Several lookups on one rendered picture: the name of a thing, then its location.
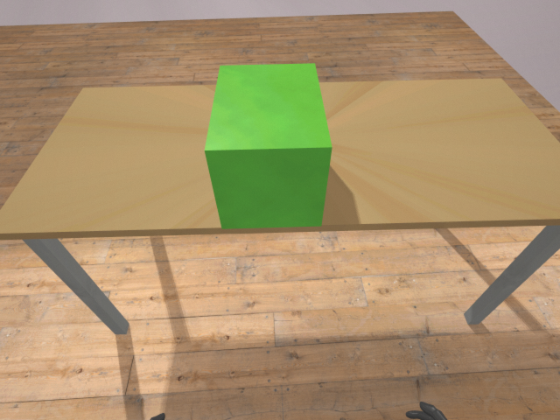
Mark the right robot hand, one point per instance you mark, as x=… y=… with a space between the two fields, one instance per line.
x=429 y=412

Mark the carton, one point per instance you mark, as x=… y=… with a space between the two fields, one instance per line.
x=268 y=147

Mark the table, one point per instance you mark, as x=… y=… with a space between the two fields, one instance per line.
x=406 y=154

